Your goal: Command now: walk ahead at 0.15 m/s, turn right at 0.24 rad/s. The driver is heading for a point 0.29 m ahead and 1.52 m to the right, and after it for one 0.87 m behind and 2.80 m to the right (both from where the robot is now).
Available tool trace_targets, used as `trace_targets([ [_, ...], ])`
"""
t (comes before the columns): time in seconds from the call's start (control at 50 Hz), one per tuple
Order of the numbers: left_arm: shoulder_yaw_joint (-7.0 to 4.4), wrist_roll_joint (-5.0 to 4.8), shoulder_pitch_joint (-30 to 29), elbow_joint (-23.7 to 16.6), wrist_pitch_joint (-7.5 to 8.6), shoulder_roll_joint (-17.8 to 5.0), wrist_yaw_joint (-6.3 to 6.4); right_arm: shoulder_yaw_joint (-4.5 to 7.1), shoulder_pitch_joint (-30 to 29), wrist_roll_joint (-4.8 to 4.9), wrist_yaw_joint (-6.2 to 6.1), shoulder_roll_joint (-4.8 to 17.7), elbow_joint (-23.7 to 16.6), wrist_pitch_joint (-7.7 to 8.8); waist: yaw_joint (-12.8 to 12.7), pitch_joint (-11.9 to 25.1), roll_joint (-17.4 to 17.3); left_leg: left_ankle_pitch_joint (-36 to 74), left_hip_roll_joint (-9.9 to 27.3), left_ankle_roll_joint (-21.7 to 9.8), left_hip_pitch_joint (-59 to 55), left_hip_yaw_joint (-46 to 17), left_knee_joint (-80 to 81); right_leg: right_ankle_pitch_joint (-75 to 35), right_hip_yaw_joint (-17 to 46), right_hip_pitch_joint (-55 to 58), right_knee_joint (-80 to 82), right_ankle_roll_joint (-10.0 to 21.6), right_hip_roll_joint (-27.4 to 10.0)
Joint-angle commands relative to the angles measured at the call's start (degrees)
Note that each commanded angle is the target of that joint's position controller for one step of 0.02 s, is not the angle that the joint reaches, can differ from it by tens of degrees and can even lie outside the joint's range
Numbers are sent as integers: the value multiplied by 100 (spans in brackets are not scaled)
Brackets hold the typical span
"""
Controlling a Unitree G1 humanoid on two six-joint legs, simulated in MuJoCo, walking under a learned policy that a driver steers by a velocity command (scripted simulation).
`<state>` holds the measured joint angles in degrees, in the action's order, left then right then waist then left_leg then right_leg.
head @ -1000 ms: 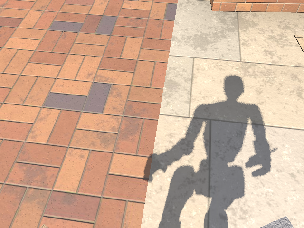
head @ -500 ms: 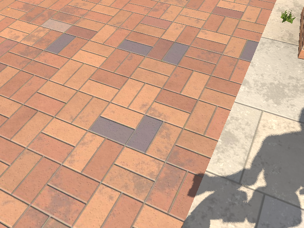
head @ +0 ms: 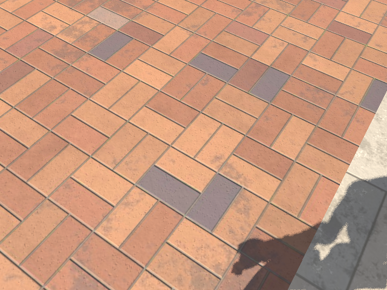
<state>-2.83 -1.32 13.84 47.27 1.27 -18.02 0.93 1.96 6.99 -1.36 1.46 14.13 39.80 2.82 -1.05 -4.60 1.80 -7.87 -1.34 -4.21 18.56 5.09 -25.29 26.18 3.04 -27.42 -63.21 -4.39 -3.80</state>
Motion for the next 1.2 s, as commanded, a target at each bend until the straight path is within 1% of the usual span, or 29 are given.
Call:
trace_targets([
  [0.02,-141,59,744,-178,-181,-334,123,239,-305,-62,-59,774,-174,157,-222,943,-727,3385,1632,-1097,-335,-606,1036,-592,-3,442,358,-147,-161],
  [0.1,-152,71,174,-498,-252,-329,73,301,-257,-6,-251,920,45,20,-24,831,-731,2092,1673,-1025,-603,-277,1239,-1308,-84,220,1103,-53,-285],
  [0.16,-177,66,-196,-732,-320,-367,-4,339,-181,28,-298,1022,167,-117,121,667,-656,1296,1843,-1032,-833,-277,1282,-1222,-192,107,1498,37,-297],
  [0.24,-221,68,-459,-1004,-396,-404,-127,411,-93,136,-280,1195,269,-277,203,620,-694,1431,2084,-932,-1336,-300,878,-674,-420,81,2019,198,-182],
  [0.3,-264,53,-283,-1056,-399,-382,-213,451,-144,283,-294,1256,325,-342,17,736,-697,1797,1985,-542,-1477,-53,120,-1201,-720,704,3185,470,84],
  [0.32,-329,79,-121,-1036,-381,-537,-189,441,97,305,-290,1159,441,-344,-37,814,-505,1513,1725,-205,-1305,160,-391,-2067,-599,1218,3799,653,180],
  [0.34,-503,88,158,-1036,-361,-1108,-90,392,242,153,-271,955,430,-311,-13,1018,473,577,1192,286,-472,592,-1643,-4236,404,2170,4069,1009,-432],
  [0.36,-618,199,244,-1116,-327,-1716,-31,287,-76,-57,-252,692,88,-273,-6,1086,1870,-2687,159,857,1449,581,-3169,-6171,2405,3061,4009,2232,-1777],
  [0.38,-506,259,412,-1141,-213,-1280,-84,339,-476,-29,-243,895,71,-267,-375,1590,901,-3261,101,845,1742,-523,-4145,-5993,2426,3147,4068,2625,-1846],
  [0.4,-465,241,217,-1138,-114,-1176,-99,367,-532,139,-230,946,60,-284,-250,1433,609,-2872,204,749,1899,-752,-4380,-5646,1926,3021,4090,2396,-1569],
  [0.42,-460,144,-94,-1166,-65,-1067,-72,372,-429,183,-272,903,150,-300,-80,1274,330,-2433,299,707,1985,-830,-4229,-5117,1592,2885,4072,2076,-1255],
  [0.44,-407,36,-349,-1212,-79,-908,-37,402,-411,135,-319,994,179,-317,10,1126,253,-2094,351,722,2028,-882,-3984,-4820,1476,2734,4111,1889,-1140],
  [0.5,-384,84,-500,-1304,-147,-905,51,394,-242,143,-338,893,236,-319,173,1194,477,-1537,168,846,1465,-840,-3523,-4767,1285,2337,4187,1820,-855],
  [0.58,-440,67,-439,-1324,-216,-1038,116,337,-381,159,-327,765,216,-314,54,1184,541,-1313,57,967,1093,-916,-2427,-4174,1473,2204,4139,1791,-765],
  [0.7,-437,70,-625,-1386,-310,-1042,75,366,-329,202,-225,877,212,-245,-4,1009,818,-1290,-107,855,372,-969,-1329,-3176,2163,1744,4081,1688,-620],
  [0.76,-398,-10,-866,-1451,-370,-958,101,413,133,199,-153,905,337,-145,287,1014,793,-334,-104,651,-471,-846,224,-2847,2331,1552,3732,1359,-321],
  [0.78,-349,5,-740,-1459,-376,-793,117,484,308,142,-169,1149,377,-138,261,1078,454,140,446,442,-1087,-1216,556,-2012,2125,1105,3347,1070,-39],
  [0.8,-254,103,-348,-1403,-372,-419,98,541,271,59,-228,1512,301,-184,-25,1146,-962,1119,1728,-55,-1645,-2393,729,25,1167,312,1975,704,732],
  [0.82,-381,56,-385,-1581,-314,-783,104,550,198,-135,-195,1643,290,-186,-27,858,-1859,1551,2518,-1036,-1109,-3552,916,1263,617,-533,854,437,1095],
  [0.84,-506,81,-274,-1434,-298,-1191,110,460,-101,-105,-210,1324,128,-150,-58,723,-1237,1324,2422,-1164,-960,-3212,923,912,776,-539,-20,302,722],
  [0.86,-567,42,-217,-1309,-331,-1251,101,394,-382,-28,-241,1060,89,-151,-148,594,-996,1048,2022,-897,-874,-2562,846,493,699,-565,-332,226,664],
  [0.88,-552,43,-109,-1176,-399,-1089,125,361,-503,45,-272,973,37,-163,-166,548,-879,721,1691,-683,-939,-2099,815,187,603,-619,-533,123,624],
  [0.9,-519,50,-126,-1187,-439,-965,121,338,-505,112,-309,935,47,-174,-86,461,-907,856,1626,-685,-1031,-1886,800,-62,560,-787,-718,23,591],
  [0.96,-404,-38,-494,-1401,-434,-661,68,328,-117,68,-416,981,124,-259,186,496,-1058,1151,1497,-788,-1442,-1330,852,-381,155,-908,-201,-148,453],
  [1.04,-293,19,-731,-1612,-418,-495,-10,425,82,78,-409,1257,139,-335,395,734,-1112,1480,1771,-902,-1860,-1077,793,-280,-102,-519,930,-204,147],
  [1.08,-264,29,-688,-1652,-428,-478,-59,474,-24,105,-348,1391,106,-358,375,761,-1168,1634,1817,-878,-1599,-842,781,-283,-329,13,1466,-123,110],
  [1.14,-307,16,-534,-1665,-481,-577,-125,514,-39,191,-262,1486,127,-358,308,763,-1210,1723,1930,-786,-1491,-687,593,-440,-560,512,2206,63,175],
  [1.18,-344,17,-248,-1592,-513,-569,-175,523,-160,304,-238,1495,149,-349,76,773,-1130,1562,1911,-527,-1332,-496,199,-1074,-712,1082,3201,327,270],
  [1.2,-400,30,-15,-1501,-516,-641,-158,491,-46,341,-228,1355,222,-334,-24,822,-952,1165,1759,-237,-1044,-276,-232,-1597,-697,1642,3796,523,396],
])
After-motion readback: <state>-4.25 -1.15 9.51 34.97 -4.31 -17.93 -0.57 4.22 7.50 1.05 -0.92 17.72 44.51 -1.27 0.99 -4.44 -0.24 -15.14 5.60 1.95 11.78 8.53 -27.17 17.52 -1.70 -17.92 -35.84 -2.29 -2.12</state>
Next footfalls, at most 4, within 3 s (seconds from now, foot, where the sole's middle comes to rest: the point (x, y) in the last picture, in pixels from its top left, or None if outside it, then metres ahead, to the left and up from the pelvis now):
0.32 right None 0.10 -0.15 -0.77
0.78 left None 0.19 0.06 -0.77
1.22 right None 0.02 -0.15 -0.77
1.70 left None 0.21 -0.03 -0.77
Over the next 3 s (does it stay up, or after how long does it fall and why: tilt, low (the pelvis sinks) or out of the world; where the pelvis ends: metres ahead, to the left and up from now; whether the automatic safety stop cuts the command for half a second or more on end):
stays up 0.17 -0.69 0.01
